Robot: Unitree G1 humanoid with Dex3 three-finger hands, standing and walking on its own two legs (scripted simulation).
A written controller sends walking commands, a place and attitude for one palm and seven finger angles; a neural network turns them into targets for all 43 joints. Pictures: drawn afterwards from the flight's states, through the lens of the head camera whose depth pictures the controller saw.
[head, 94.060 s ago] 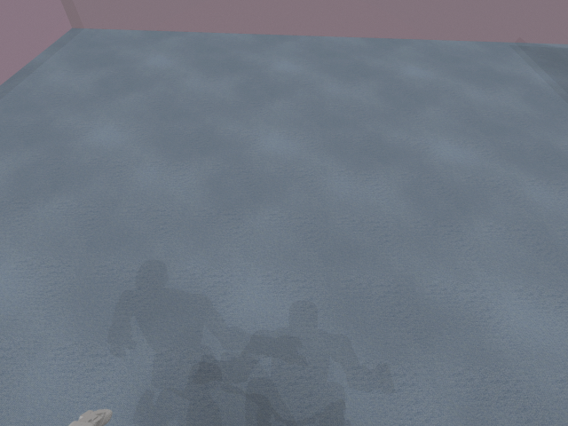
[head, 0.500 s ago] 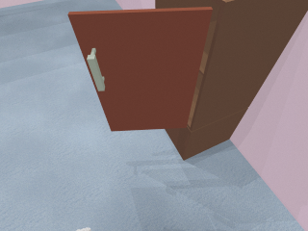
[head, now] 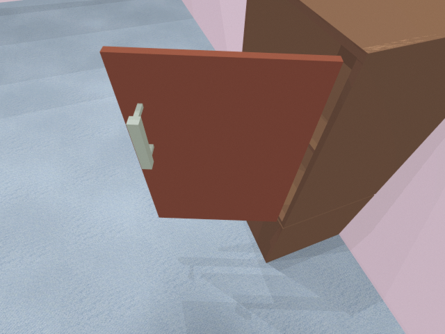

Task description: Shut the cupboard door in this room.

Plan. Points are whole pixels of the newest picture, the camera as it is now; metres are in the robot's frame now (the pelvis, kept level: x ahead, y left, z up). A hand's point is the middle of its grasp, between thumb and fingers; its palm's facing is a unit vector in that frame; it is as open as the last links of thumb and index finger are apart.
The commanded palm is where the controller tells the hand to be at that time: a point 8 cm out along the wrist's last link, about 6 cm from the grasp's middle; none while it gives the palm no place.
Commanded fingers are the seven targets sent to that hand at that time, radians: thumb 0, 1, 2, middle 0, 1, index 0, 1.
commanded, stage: come to a stop and stand still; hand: left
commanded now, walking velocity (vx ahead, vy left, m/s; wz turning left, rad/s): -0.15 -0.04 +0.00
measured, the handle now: (143, 137) +0.46 +0.21 +0.06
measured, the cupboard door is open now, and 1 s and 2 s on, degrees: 68 68 68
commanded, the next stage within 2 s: look again from close up in 1.14 s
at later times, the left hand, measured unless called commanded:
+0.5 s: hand out of the picture +0.00 +0.18 -0.18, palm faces -0.01 -0.98 -0.22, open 7.3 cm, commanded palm none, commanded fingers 0.00 0.90 0.90 -0.20 -0.30 -0.20 -0.30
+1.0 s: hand out of the picture -0.11 +0.28 -0.18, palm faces +0.02 -0.98 -0.21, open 7.4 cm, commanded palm none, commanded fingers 0.00 0.90 0.90 -0.20 -0.30 -0.20 -0.30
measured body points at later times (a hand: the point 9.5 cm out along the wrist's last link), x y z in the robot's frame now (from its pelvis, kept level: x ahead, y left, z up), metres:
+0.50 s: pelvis -0.02 +0.00 -0.01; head +0.01 +0.01 +0.44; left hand +0.00 +0.23 -0.16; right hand +0.00 -0.25 -0.16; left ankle -0.02 +0.12 -0.74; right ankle -0.09 -0.10 -0.73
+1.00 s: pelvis -0.08 +0.09 +0.00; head -0.08 +0.10 +0.45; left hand -0.11 +0.33 -0.16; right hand -0.04 -0.15 -0.15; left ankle -0.03 +0.12 -0.74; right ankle -0.08 -0.09 -0.73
